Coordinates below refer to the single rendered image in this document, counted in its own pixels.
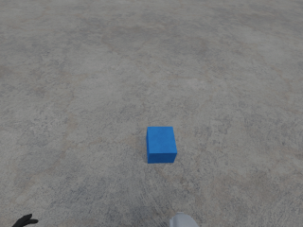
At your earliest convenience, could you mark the right robot thigh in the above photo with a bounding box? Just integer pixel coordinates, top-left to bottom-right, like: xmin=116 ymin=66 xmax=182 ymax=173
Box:
xmin=169 ymin=214 xmax=199 ymax=227

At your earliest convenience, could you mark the robot left hand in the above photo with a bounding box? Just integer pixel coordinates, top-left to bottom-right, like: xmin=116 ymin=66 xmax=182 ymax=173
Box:
xmin=12 ymin=214 xmax=39 ymax=227

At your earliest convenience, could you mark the carton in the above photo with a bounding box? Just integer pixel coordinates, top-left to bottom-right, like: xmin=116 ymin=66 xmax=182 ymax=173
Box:
xmin=146 ymin=127 xmax=178 ymax=164

